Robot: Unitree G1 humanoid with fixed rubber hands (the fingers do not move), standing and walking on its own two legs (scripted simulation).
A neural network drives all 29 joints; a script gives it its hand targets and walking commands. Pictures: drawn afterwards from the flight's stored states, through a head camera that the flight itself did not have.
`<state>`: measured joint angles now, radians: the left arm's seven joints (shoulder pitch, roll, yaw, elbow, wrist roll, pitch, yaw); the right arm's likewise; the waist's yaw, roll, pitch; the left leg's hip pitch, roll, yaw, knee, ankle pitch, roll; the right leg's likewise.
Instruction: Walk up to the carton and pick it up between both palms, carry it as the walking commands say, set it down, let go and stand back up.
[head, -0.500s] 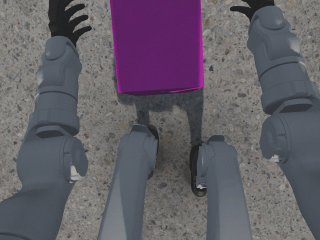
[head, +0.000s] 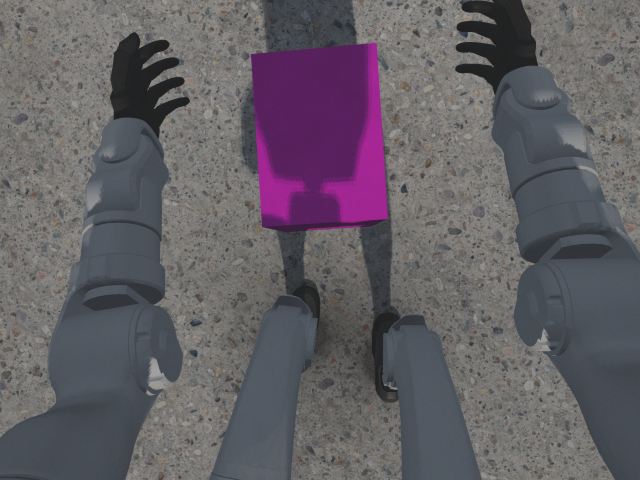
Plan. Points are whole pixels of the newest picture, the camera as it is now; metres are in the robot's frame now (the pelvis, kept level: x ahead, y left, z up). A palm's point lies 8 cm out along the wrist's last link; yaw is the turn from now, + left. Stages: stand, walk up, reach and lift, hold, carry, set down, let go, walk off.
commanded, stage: set down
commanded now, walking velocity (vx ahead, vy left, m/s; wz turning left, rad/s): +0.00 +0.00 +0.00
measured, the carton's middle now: (322, 155) +0.52 +0.09 -0.46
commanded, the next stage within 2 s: let go in 0.24 s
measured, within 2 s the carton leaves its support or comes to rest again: neither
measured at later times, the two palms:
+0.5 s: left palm (102, 145) +0.42 +0.27 -0.03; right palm (548, 103) +0.49 -0.13 -0.04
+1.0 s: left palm (19, 351) +0.26 +0.24 +0.08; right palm out of the picture +0.32 -0.20 +0.07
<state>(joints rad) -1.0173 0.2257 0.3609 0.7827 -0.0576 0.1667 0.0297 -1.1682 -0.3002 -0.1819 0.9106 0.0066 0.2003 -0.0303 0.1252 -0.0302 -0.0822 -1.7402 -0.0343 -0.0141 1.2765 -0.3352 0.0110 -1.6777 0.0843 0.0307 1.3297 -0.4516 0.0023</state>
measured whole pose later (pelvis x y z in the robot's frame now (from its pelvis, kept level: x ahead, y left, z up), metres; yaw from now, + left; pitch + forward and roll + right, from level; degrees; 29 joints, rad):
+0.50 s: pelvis +0.03 +0.00 +0.08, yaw +0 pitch +41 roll -1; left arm -0.70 0.20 0.33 0.65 0.06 0.11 -0.07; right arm -0.83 -0.16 -0.23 0.73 -0.13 0.15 -0.08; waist 0.09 -0.03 -0.06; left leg -1.37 -0.03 -0.02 0.88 -0.22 0.02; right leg -1.31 0.07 0.05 0.92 -0.33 0.00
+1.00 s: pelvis +0.09 +0.00 +0.16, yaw +2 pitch +12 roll +0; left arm 0.16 0.18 0.05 0.43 0.01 0.02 -0.07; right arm 0.05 -0.17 -0.08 0.52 -0.02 0.02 0.01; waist 0.04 0.00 -0.02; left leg -0.52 -0.05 -0.04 0.56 -0.24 0.02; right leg -0.44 0.04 0.06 0.56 -0.33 -0.01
